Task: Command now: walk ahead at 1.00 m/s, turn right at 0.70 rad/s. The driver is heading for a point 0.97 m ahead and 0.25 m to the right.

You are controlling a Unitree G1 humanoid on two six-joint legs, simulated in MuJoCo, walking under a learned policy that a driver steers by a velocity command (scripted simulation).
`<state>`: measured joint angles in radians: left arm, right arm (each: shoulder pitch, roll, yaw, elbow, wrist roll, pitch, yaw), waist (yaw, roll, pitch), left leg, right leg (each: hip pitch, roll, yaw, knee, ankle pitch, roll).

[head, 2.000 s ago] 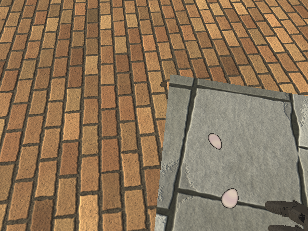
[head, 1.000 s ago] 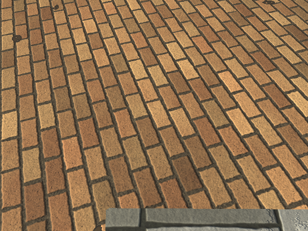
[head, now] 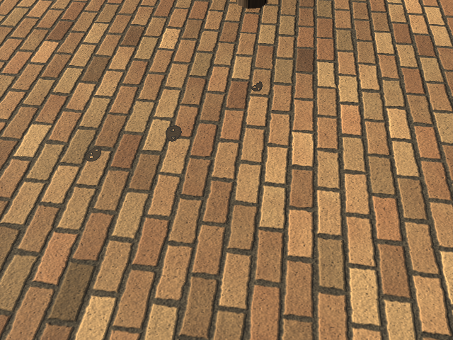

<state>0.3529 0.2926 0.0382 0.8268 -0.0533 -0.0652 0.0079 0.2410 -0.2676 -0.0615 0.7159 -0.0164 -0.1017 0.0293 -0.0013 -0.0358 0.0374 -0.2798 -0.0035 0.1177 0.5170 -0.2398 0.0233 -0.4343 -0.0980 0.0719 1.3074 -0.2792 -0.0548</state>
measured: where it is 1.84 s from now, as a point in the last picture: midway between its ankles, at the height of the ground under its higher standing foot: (321, 167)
